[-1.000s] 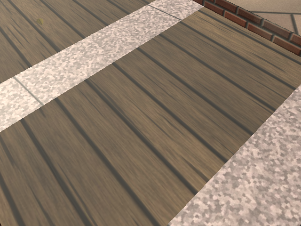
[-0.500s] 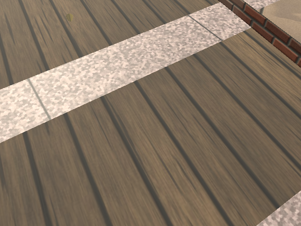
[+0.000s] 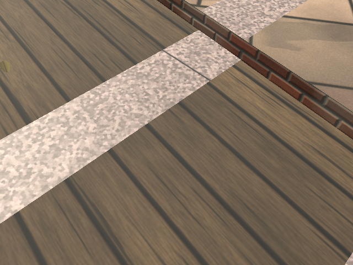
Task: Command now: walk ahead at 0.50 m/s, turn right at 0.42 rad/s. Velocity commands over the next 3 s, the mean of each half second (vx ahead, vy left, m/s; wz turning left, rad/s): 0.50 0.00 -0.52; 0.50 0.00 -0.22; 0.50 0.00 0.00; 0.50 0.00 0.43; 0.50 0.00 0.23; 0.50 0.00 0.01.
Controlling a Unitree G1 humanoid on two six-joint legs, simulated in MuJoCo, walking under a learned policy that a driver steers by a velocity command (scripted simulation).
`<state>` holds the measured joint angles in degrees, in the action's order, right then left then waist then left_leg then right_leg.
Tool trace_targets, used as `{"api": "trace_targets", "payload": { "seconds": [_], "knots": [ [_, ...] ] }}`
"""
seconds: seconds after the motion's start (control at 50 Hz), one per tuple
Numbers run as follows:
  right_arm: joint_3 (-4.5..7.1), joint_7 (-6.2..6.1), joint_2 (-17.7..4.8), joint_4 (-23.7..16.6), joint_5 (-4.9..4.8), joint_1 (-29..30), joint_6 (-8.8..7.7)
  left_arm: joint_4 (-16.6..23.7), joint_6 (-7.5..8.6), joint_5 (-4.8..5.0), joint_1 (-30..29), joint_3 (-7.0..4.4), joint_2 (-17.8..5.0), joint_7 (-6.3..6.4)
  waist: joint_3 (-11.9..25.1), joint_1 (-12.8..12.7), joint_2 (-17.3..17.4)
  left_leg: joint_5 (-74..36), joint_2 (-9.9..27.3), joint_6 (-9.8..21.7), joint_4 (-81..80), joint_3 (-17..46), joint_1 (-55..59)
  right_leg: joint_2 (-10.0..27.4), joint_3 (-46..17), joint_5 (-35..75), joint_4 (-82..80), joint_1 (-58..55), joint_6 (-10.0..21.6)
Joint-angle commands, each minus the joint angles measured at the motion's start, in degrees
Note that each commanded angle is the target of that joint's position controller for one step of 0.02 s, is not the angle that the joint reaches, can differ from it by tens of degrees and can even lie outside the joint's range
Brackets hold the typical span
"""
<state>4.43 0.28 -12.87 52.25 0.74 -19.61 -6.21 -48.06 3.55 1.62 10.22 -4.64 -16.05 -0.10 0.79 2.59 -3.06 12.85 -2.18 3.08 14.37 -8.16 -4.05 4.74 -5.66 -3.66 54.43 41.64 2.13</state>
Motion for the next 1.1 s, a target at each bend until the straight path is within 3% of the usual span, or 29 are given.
{"api": "trace_targets", "payload": {
  "seconds": [0.02, 0.1, 0.14, 0.18, 0.22, 0.24, 0.26, 0.28, 0.3, 0.32, 0.34, 0.36, 0.4, 0.44, 0.48, 0.54, 0.64, 0.68, 0.7, 0.72, 0.74, 0.76, 0.78, 0.8, 0.82, 0.86, 0.92, 1.0, 1.1],
  "knots": [
    [1.21, -0.90, -7.6, -3.5, -0.20, 4.0, -0.89, 4.1, 0.38, -0.36, -3.2, 0.42, -0.2, -0.98, -2.9, -1.3, 6.1, -22.9, 14.3, 5.2, -6.4, 2.8, -1.9, 0.4, 2.0, 10.0, -9.3, -0.7, 0.0],
    [1.34, -1.48, -8.9, -1.5, -0.91, -0.8, 0.06, 7.8, 0.24, -0.40, -11.0, 1.25, 0.7, -2.60, -5.5, 1.6, 5.4, -25.2, 16.4, 4.6, -4.7, -0.4, 4.6, -0.5, 6.1, 9.8, -16.7, 0.1, 1.2],
    [1.60, -1.59, -9.9, -1.2, -1.21, -1.4, 1.05, 9.6, 0.15, -0.30, -12.8, 1.08, 0.1, -3.49, -5.7, 1.3, 5.7, -32.5, 17.8, 4.0, -1.4, -1.5, 9.0, -1.6, 8.2, 4.4, -18.4, 0.4, 2.5],
    [2.06, -2.13, -11.8, -1.8, -1.40, -0.6, 2.03, 10.5, 0.04, -0.23, -11.2, 0.29, -1.6, -4.10, -3.1, -0.8, 8.0, -51.4, 18.2, 2.9, 5.3, -3.1, 11.7, -4.9, 11.8, -1.9, -18.4, -5.2, 4.5],
    [2.42, -2.73, -13.7, -2.5, -1.31, 1.1, 3.02, 8.8, -0.24, -0.06, -0.6, -1.72, -5.5, -4.00, 2.9, -7.3, 9.9, -63.0, 17.5, 1.6, 20.6, -4.0, 9.8, -8.7, 13.3, -4.9, -19.7, -19.8, 7.5],
    [2.19, -2.91, -13.5, -3.3, -1.50, 2.4, 2.85, 6.6, -0.48, -0.26, 8.9, -3.64, -9.4, -3.08, 7.6, -12.4, 7.5, -53.8, 15.0, -0.4, 35.0, -4.5, 0.1, -8.0, 8.9, -0.6, -23.6, -36.1, 10.1],
    [0.04, -2.05, -6.2, -5.8, 0.42, -2.5, 1.68, 5.8, -0.66, -0.53, 12.9, -4.99, -15.6, -1.96, 14.0, -8.7, -7.0, -4.9, 6.6, -3.9, 57.7, -2.9, -24.6, 7.0, -16.9, 1.9, -23.2, -59.2, 18.6],
    [-1.01, -0.77, -5.8, -7.5, -0.77, -2.3, -1.08, 7.0, -0.15, -0.72, 13.9, -4.22, -15.1, -1.94, 23.6, -7.9, -7.5, 22.0, -1.4, -4.2, 69.5, 10.9, -36.6, 16.0, -43.4, -4.9, -33.8, -68.5, 26.3],
    [0.24, -0.04, -9.7, -9.3, -3.04, 5.3, -2.66, 6.6, 0.06, -1.28, 13.4, -3.21, -11.2, -1.78, 18.1, -10.3, -2.3, 17.3, 2.3, -2.8, 69.9, 15.3, -42.4, 13.4, -36.0, -5.2, -36.2, -65.3, 21.8],
    [-0.03, -0.09, -9.5, -10.3, -3.29, 8.0, -3.22, 7.0, 0.45, -0.76, 9.4, -2.55, -8.7, -1.69, 10.4, -8.3, 0.8, 12.0, 4.8, -1.8, 64.7, 14.4, -42.9, 11.0, -27.2, -1.9, -36.5, -56.2, 19.1],
    [0.17, -0.65, -9.1, -9.7, -2.07, 8.5, -3.10, 7.9, 0.63, -0.45, 4.9, -1.94, -7.0, -1.68, 5.8, -5.3, 4.7, 9.1, 7.0, -2.2, 59.5, 13.7, -39.7, 8.2, -21.0, 3.3, -37.3, -46.6, 17.1],
    [0.77, -1.01, -9.7, -9.5, -1.06, 7.7, -2.38, 8.9, 0.69, -0.76, 2.1, -1.36, -5.4, -1.52, 3.7, -3.1, 4.6, 7.3, 8.5, -2.8, 55.8, 13.4, -35.4, 6.3, -16.9, 7.5, -38.6, -39.6, 16.2],
    [1.01, -1.01, -8.9, -10.2, -0.42, 6.2, -0.76, 9.8, 0.83, -0.98, 1.0, -1.33, -5.6, -1.16, 2.7, -0.9, 2.8, 5.8, 9.2, -4.3, 51.3, 12.8, -31.0, 4.5, -14.5, 10.2, -40.8, -32.3, 16.2],
    [0.66, -1.26, -7.5, -11.3, 0.06, 7.9, 0.19, 9.8, 0.94, -0.91, 2.1, -1.73, -7.2, -0.55, 1.7, -0.8, 1.9, 2.2, 8.6, -6.0, 45.3, 11.4, -30.1, 3.1, -11.0, 12.5, -41.6, -27.6, 15.9],
    [0.09, -1.33, -6.3, -13.0, 0.26, 12.9, 0.39, 9.6, 0.60, -0.55, 3.7, -2.10, -8.4, 0.16, 0.4, -2.4, 0.7, -5.2, 7.3, -7.0, 36.0, 10.6, -29.7, 0.9, -8.6, 10.5, -41.5, -25.2, 14.2],
    [-0.74, -0.44, -5.2, -13.9, -0.32, 18.3, -0.02, 8.8, 0.20, -0.42, 6.4, -1.82, -7.7, 0.51, 0.5, -5.6, -1.8, -17.6, 4.9, -6.7, 22.5, 9.7, -25.3, -0.7, -6.2, 3.9, -40.5, -25.1, 11.2],
    [-0.13, 1.07, -8.4, -16.1, -1.09, 22.4, -1.12, 6.9, 0.14, -0.42, 10.6, -1.59, -7.7, 0.29, -0.9, -7.3, -2.9, -14.4, 4.3, -3.6, 15.3, 11.0, -25.7, 4.7, -12.7, -1.2, -35.8, -33.6, 10.3],
    [0.31, 1.24, -9.3, -15.9, -1.13, 19.7, -1.59, 6.8, -0.14, -0.66, 9.9, -1.74, -8.2, 0.42, -0.9, -5.3, -4.4, -9.9, 3.7, -1.7, 13.5, 10.1, -22.6, 5.8, -14.3, 2.6, -32.8, -35.8, 9.1],
    [0.90, 1.09, -10.2, -14.7, -0.89, 15.4, -1.79, 7.1, -0.29, -0.71, 9.1, -1.49, -7.6, 0.46, 0.6, -2.8, -4.3, -9.5, 2.6, -0.3, 11.4, 8.8, -17.0, 4.0, -13.5, 8.6, -28.9, -36.1, 8.1],
    [1.74, 0.81, -12.2, -13.4, -0.16, 8.5, -2.06, 7.7, -0.20, -0.99, 8.5, -0.73, -5.6, 0.34, 6.0, 0.4, -2.4, -11.2, 5.8, 2.3, 12.4, 11.7, -6.3, 0.8, -10.7, 12.0, -19.2, -33.6, 6.3],
    [2.69, 0.64, -16.4, -12.5, 0.38, -0.6, -2.08, 8.9, 0.12, -1.95, 11.4, 0.36, -2.9, 0.53, 14.9, 2.2, 6.9, -12.6, 16.3, 7.5, 13.8, 24.9, 10.9, -4.7, -5.4, -1.4, -1.2, -22.5, 3.4],
    [3.44, 1.46, -18.2, -9.6, -0.07, -5.1, -1.33, 8.7, 0.89, 0.08, 18.2, 0.94, -1.2, 0.50, 18.5, 0.2, 24.3, 3.7, 24.9, 15.4, 4.9, 50.3, 23.2, -10.7, -2.2, -29.3, 14.3, -3.7, 0.2],
    [2.04, 1.59, -12.8, -10.2, -1.51, -4.0, -1.13, 8.1, 1.05, 0.74, 14.3, 0.02, -6.7, 0.51, 12.2, 2.0, 15.6, 16.6, 24.0, 13.5, 2.2, 51.5, 20.3, -7.3, -5.5, -28.2, 20.1, 3.5, 0.2],
    [1.18, 1.32, -10.3, -10.8, -1.47, -0.4, -0.66, 9.4, 1.06, 0.46, 7.6, -0.35, -8.2, 0.38, 5.4, 2.5, 9.8, 15.3, 21.9, 11.0, 1.7, 42.8, 13.3, -4.8, -3.6, -22.7, 20.3, 5.3, 0.4],
    [0.58, 1.30, -9.5, -11.5, -0.81, 2.7, -0.23, 10.1, 1.05, -0.47, 4.5, -0.15, -7.3, 0.38, 1.9, 1.1, 5.9, 8.6, 19.4, 10.0, 0.6, 36.6, 6.3, -2.4, -1.4, -18.3, 17.8, 3.3, 0.3],
    [-0.15, 1.28, -8.0, -11.5, -0.07, 5.3, -0.21, 10.5, 1.00, -1.23, 4.2, -0.31, -5.7, 0.15, -0.2, -1.6, 7.2, -1.1, 15.7, 9.4, -1.9, 29.6, -1.3, 0.6, -0.4, -13.6, 11.7, -1.4, -0.1],
    [0.02, 1.08, -8.9, -10.4, -0.73, 4.1, -0.61, 10.4, 0.52, -1.19, 4.7, 0.08, -3.5, 0.17, 0.4, -2.4, 8.5, -10.5, 14.3, 10.3, -4.1, 23.7, -3.2, 1.3, 1.6, -11.0, 6.4, -2.6, -1.3],
    [0.48, 0.30, -10.9, -8.8, -1.21, 1.7, 0.10, 12.1, 0.75, -1.44, -2.1, 0.85, -1.9, 0.08, -0.7, -0.6, 6.9, -16.9, 13.3, 9.5, -5.6, 17.9, -2.1, 1.5, 2.9, -0.5, -6.9, -1.4, -2.7],
    [0.46, 0.11, -11.9, -6.3, -1.86, -3.0, 1.04, 14.2, 1.43, -0.71, -10.7, 1.31, -1.3, -1.16, -3.0, 2.7, 7.1, -16.0, 13.1, 8.2, -4.6, 14.7, -0.1, -0.7, 4.9, 7.6, -19.6, -5.0, -2.4]
  ]
}}
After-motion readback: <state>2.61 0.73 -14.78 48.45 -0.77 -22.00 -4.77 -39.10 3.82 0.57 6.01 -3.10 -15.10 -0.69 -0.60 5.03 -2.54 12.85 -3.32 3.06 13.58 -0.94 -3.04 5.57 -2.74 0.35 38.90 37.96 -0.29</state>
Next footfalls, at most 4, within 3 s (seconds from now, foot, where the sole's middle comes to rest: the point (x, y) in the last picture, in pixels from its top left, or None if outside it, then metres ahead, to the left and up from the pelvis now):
0.24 right None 0.31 -0.13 -0.78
0.72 left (171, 235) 0.62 -0.01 -0.78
1.26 right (247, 194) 0.80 -0.34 -0.78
1.80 left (207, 131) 1.16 -0.20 -0.78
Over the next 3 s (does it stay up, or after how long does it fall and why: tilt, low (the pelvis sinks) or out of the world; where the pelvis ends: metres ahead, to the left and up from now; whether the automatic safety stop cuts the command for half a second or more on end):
stays up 1.59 -0.29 0.00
